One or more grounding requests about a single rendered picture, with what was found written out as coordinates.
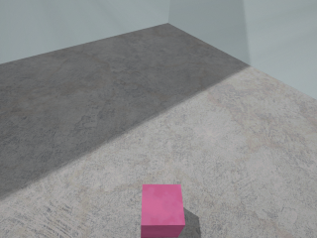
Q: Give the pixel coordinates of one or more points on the carton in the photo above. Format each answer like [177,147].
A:
[162,211]

